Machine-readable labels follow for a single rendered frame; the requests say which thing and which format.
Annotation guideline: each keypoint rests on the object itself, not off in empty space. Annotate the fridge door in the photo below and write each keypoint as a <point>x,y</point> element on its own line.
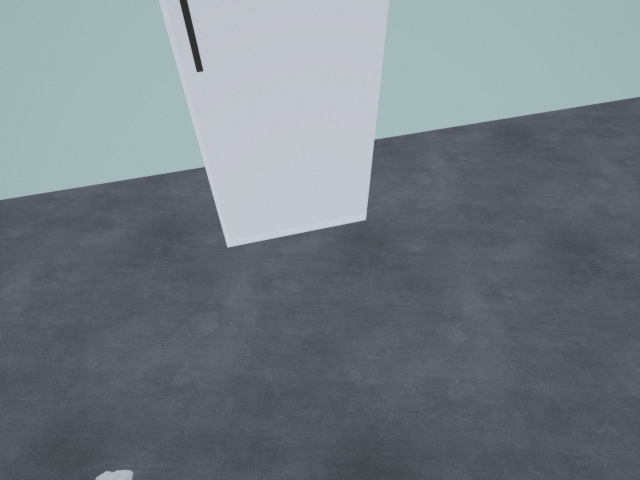
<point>287,104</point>

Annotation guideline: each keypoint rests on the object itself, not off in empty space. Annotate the handle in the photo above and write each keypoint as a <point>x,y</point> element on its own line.
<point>191,35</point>

